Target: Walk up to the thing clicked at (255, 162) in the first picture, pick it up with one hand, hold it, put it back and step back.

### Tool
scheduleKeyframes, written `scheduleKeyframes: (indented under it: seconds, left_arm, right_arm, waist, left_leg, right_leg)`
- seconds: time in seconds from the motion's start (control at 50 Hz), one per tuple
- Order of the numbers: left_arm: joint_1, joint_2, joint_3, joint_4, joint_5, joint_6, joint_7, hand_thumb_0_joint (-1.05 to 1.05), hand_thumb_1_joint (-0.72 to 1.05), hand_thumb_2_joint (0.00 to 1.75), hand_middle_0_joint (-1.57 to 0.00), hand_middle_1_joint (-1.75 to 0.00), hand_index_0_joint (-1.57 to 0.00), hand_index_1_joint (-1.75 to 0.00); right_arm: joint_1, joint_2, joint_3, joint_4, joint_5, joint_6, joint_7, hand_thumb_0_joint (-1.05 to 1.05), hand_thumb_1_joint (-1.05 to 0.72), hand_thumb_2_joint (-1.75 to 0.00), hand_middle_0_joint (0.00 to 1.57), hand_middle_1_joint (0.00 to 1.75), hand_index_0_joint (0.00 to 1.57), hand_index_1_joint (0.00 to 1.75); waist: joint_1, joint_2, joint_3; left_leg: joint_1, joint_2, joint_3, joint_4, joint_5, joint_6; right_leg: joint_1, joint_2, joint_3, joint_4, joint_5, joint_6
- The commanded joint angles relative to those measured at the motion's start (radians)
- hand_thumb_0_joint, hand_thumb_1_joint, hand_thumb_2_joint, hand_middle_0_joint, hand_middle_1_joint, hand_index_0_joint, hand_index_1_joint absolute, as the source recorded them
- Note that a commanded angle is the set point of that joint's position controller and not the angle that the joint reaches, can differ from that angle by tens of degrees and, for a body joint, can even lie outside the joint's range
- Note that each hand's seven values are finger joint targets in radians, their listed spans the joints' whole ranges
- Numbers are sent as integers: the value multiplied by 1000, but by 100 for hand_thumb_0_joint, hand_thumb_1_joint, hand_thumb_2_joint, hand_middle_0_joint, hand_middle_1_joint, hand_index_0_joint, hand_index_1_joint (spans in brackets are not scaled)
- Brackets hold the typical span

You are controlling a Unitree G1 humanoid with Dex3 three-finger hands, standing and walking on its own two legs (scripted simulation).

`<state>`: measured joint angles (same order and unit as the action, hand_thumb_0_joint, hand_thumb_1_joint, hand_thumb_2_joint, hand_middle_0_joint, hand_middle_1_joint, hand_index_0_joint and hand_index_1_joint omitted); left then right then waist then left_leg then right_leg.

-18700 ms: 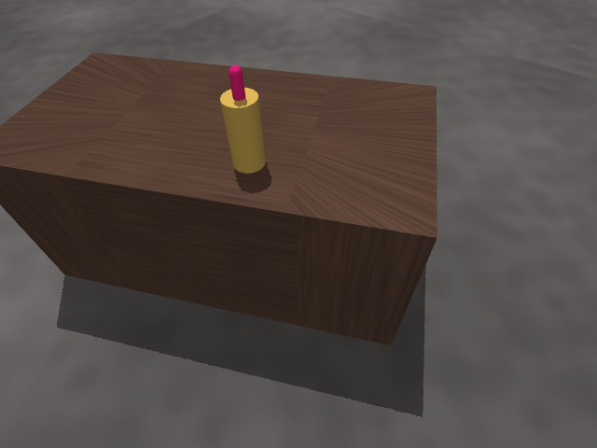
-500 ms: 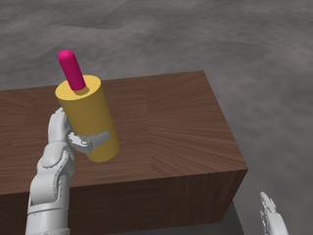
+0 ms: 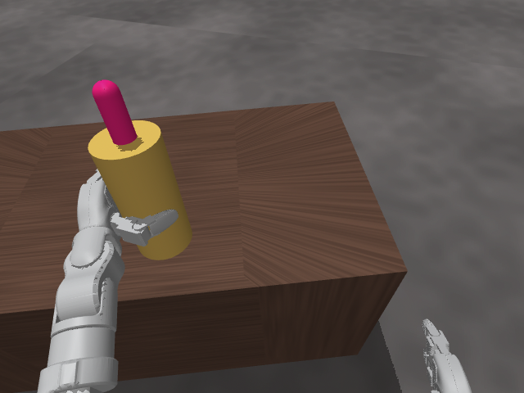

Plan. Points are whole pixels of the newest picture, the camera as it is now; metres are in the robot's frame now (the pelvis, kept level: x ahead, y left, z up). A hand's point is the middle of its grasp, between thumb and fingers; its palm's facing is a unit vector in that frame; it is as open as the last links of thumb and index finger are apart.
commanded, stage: crouch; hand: left
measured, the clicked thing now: (140, 175) +0.38 +0.17 +0.16
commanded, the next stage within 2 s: lower in 1.02 s
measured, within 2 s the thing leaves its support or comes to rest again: neither
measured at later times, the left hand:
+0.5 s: hand (154, 192) +0.45 +0.20 +0.06, palm faces +0.20 -0.98 +0.01, open 11.8 cm
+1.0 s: hand (158, 183) +0.49 +0.20 +0.04, palm faces +0.22 -0.98 +0.01, open 11.8 cm
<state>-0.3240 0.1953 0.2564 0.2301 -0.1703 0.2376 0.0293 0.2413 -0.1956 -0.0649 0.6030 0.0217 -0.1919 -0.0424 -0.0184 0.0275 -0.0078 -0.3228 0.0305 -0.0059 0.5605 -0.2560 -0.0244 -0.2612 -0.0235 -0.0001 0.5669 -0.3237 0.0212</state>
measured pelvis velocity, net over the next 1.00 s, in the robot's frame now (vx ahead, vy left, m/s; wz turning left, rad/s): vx -0.01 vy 0.01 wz -0.04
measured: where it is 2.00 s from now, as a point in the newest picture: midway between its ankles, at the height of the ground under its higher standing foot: outside the picture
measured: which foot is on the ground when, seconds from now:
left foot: down 0.00-1.00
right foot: down 0.00-1.00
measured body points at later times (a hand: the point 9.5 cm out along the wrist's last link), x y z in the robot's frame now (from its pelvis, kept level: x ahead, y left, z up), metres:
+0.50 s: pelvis -0.01 +0.01 -0.02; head +0.06 +0.02 +0.42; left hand +0.43 +0.25 +0.06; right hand +0.14 -0.26 -0.08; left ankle +0.02 +0.14 -0.73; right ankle -0.02 -0.13 -0.73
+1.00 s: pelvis -0.01 +0.01 -0.05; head +0.09 +0.03 +0.39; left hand +0.47 +0.26 +0.04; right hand +0.14 -0.25 -0.09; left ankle +0.02 +0.14 -0.73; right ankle -0.02 -0.13 -0.73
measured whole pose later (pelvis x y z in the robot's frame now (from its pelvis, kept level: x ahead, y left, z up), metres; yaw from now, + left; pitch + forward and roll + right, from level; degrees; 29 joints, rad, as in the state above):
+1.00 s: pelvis -0.01 +0.01 -0.05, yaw -2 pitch +17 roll -2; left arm -0.77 0.40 0.38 0.99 -0.09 -0.30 0.02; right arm 0.32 -0.22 -0.05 0.22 -0.04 -0.03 0.00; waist -0.14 0.00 -0.11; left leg -0.84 0.06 -0.01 0.95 -0.40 -0.01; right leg -0.76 0.01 0.01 0.90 -0.44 0.03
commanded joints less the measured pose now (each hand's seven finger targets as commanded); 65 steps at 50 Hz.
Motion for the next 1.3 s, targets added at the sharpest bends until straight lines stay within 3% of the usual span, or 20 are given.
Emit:
scheduleKeyframes:
  seconds: [0.0,0.1,0.12,0.2,0.24,0.28,0.32,0.38,0.5,0.56,0.6,0.62,0.66,0.78,0.82,1.0,1.08,1.14,1.18,1.28]
  left_arm:
    - [-544,218,40,-147,8,-231,-8,0,1,119,-123,-135,-125,-135]
    - [-605,238,28,59,11,-315,-18,0,-7,120,-125,-138,-127,-138]
    - [-596,277,66,105,7,-328,-16,0,-8,121,-126,-138,-128,-139]
    - [-574,277,73,265,14,-380,-17,0,-6,120,-127,-138,-129,-139]
    - [-596,300,92,291,14,-415,-19,0,-5,120,-128,-139,-130,-139]
    - [-622,264,57,307,19,-448,-22,0,-5,118,-125,-137,-128,-137]
    - [-664,341,97,305,24,-479,-16,0,-7,117,-125,-136,-127,-136]
    - [-785,327,62,299,32,-522,-22,0,-11,119,-125,-137,-127,-138]
    - [-829,374,80,367,40,-562,-11,0,-7,119,-125,-137,-127,-137]
    - [-815,404,106,417,49,-569,-10,0,-4,120,-128,-138,-130,-139]
    - [-838,376,96,437,46,-577,-18,0,-3,120,-129,-139,-130,-139]
    - [-786,344,88,539,47,-569,-22,0,-2,123,-131,-141,-133,-142]
    - [-784,365,108,561,54,-576,-18,0,-2,122,-129,-139,-131,-140]
    - [-880,438,134,511,69,-604,-16,0,0,121,-128,-138,-130,-138]
    - [-922,444,139,461,65,-620,-19,0,1,120,-127,-137,-128,-137]
    - [-889,450,146,550,91,-614,-10,0,-1,118,-124,-134,-125,-134]
    - [-895,436,137,552,89,-614,-25,0,1,119,-124,-133,-125,-134]
    - [-922,457,150,561,93,-618,-21,0,-3,118,-125,-134,-125,-136]
    - [-830,423,156,697,91,-614,-25,0,-5,118,-124,-134,-125,-135]
    - [-954,495,173,563,105,-664,-26,0,-4,116,-122,-132,-123,-133]
  right_arm:
    - [-158,-156,-68,-161,-3,-73,-24,0,55,-5,5,5,5,5]
    - [-91,-159,-62,-168,-8,-50,-26,0,54,-5,5,5,5,5]
    - [-101,-186,-83,-185,-8,-43,-28,0,54,-5,5,5,5,5]
    - [-59,-151,-70,-199,-9,-15,-17,0,54,-5,5,5,5,5]
    - [-38,-186,-100,-225,-13,-5,-14,0,54,-5,5,5,5,5]
    - [-29,-141,-58,-258,-15,2,-3,0,54,-5,5,5,5,5]
    - [-27,-201,-106,-283,-19,12,-7,0,52,-5,5,5,5,5]
    - [-60,-180,-87,-349,-27,20,-2,0,52,-6,5,5,5,5]
    - [25,-207,-98,-393,-41,44,-2,0,52,-6,5,5,5,5]
    - [28,-190,-89,-407,-38,58,4,0,52,-6,5,5,5,5]
    - [55,-150,-60,-375,-41,66,11,0,52,-6,5,5,5,5]
    - [34,-167,-72,-408,-44,65,13,0,52,-6,5,5,5,5]
    - [32,-156,-54,-434,-45,66,22,0,53,-5,5,5,5,5]
    - [43,-202,-97,-500,-51,85,27,0,52,-6,5,5,5,5]
    - [43,-156,-56,-517,-50,89,32,0,52,-6,5,5,5,5]
    - [101,-186,-86,-570,-55,128,39,0,53,-6,5,5,5,5]
    - [122,-162,-51,-572,-56,136,49,0,53,-6,5,5,5,5]
    - [97,-153,-52,-599,-54,141,51,0,52,-6,5,5,5,5]
    - [125,-184,-76,-563,-60,145,53,0,52,-6,5,5,5,5]
    - [117,-166,-52,-640,-65,148,63,0,52,-6,5,5,5,5]
  waist:
    - [-39,-34,-343]
    - [-54,2,-394]
    - [-46,-7,-403]
    - [-30,-9,-319]
    - [-42,-18,-350]
    - [-42,0,-360]
    - [-47,-1,-416]
    - [-73,27,-475]
    - [-98,43,-539]
    - [-100,39,-524]
    - [-100,65,-480]
    - [-109,34,-473]
    - [-102,23,-456]
    - [-115,67,-585]
    - [-109,72,-614]
    - [-137,87,-587]
    - [-143,109,-572]
    - [-139,112,-553]
    - [-161,78,-492]
    - [-162,116,-611]
  left_leg:
    - [179,-29,28,12,183,41]
    - [164,-13,17,50,221,36]
    - [143,-12,16,56,223,37]
    - [23,-11,20,61,161,33]
    - [18,-9,23,78,165,37]
    - [15,-4,18,99,197,36]
    - [23,-2,15,125,234,40]
    - [35,6,6,153,226,37]
    - [40,9,2,201,236,38]
    - [-23,2,5,215,212,44]
    - [-56,3,5,217,169,41]
    - [-65,8,0,223,161,41]
    - [-112,6,-1,226,120,42]
    - [-78,13,-12,278,229,40]
    - [-93,11,-10,295,247,44]
    - [-126,11,-9,316,208,43]
    - [-135,17,-16,332,246,41]
    - [-165,15,-15,330,197,40]
    - [-205,23,-22,341,190,40]
    - [-195,19,-24,374,177,40]
  right_leg:
    - [-64,8,-13,-44,270,-2]
    - [-109,17,-22,-4,291,-9]
    - [-105,19,-24,-1,290,-10]
    - [-148,29,-31,19,230,-17]
    - [-166,32,-27,33,236,-16]
    - [-188,39,-32,59,252,-20]
    - [-192,37,-28,77,282,-18]
    - [-235,42,-25,102,261,-22]
    - [-269,43,-23,134,268,-23]
    - [-286,40,-16,147,265,-20]
    - [-332,43,-21,156,222,-25]
    - [-352,49,-26,159,209,-26]
    - [-363,49,-26,165,177,-28]
    - [-359,52,-30,214,251,-30]
    - [-340,49,-26,228,276,-26]
    - [-403,53,-27,242,243,-28]
    - [-437,57,-33,262,253,-30]
    - [-451,58,-35,265,213,-32]
    - [-498,63,-42,276,198,-34]
    - [-493,62,-39,312,192,-34]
